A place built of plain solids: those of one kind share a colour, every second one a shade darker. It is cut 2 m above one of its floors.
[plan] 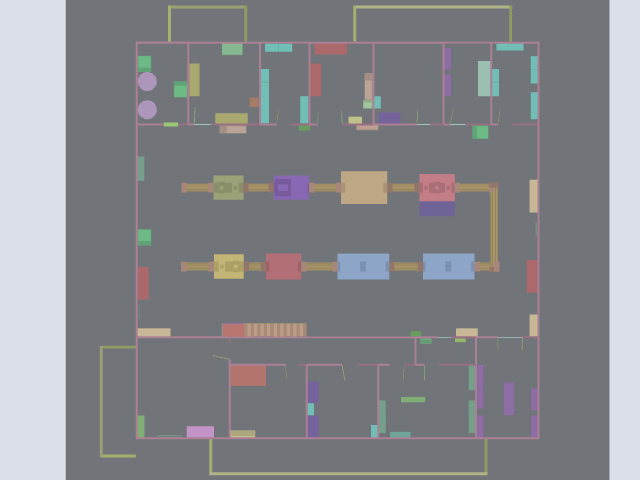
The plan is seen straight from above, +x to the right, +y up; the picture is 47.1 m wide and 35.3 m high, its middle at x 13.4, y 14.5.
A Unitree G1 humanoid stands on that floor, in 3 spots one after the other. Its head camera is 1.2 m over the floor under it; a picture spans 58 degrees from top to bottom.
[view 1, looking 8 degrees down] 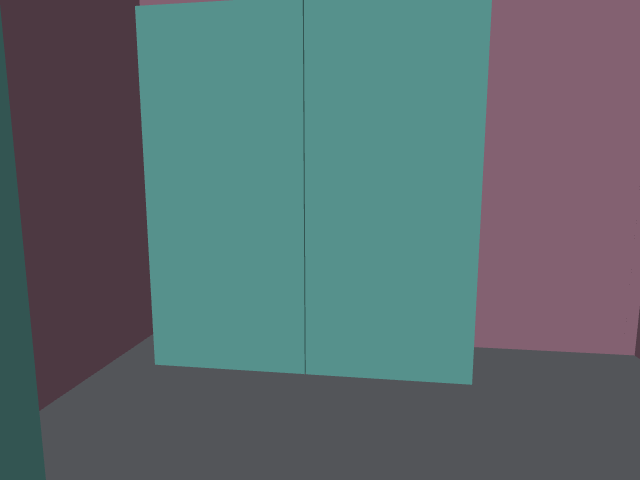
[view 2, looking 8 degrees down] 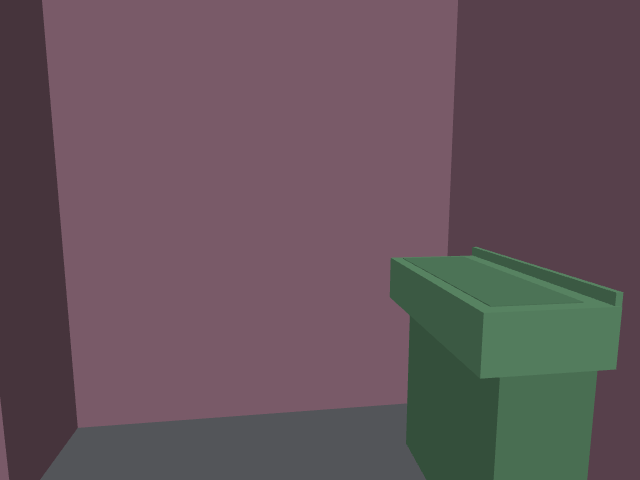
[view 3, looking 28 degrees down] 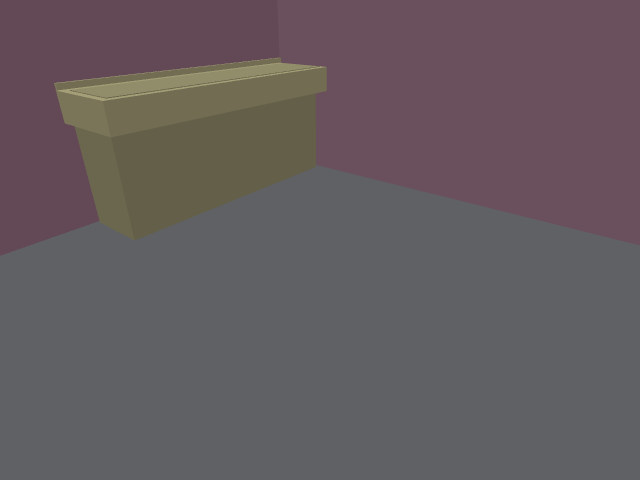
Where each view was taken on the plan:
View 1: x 10.80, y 25.83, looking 98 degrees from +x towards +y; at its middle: shelf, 2.56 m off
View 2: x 22.60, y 6.30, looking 172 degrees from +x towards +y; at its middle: wall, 2.15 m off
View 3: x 9.70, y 2.67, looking -142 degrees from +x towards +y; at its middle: ground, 2.56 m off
